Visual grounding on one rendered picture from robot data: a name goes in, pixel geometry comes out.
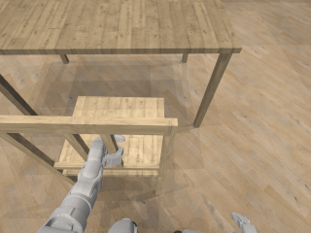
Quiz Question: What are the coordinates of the table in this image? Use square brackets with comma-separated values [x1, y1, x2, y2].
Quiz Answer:
[0, 0, 242, 128]

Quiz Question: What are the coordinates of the left robot hand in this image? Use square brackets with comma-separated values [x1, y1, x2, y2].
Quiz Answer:
[87, 134, 125, 168]

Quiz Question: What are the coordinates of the left robot thigh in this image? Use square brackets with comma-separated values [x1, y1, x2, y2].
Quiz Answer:
[108, 220, 138, 233]

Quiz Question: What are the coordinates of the chair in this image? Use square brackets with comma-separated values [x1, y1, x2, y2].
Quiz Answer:
[0, 96, 178, 196]

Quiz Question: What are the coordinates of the left robot forearm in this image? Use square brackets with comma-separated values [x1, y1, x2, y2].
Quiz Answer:
[36, 160, 104, 233]

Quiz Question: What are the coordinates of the right robot hand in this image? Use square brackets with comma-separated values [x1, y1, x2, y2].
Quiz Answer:
[229, 212, 259, 233]

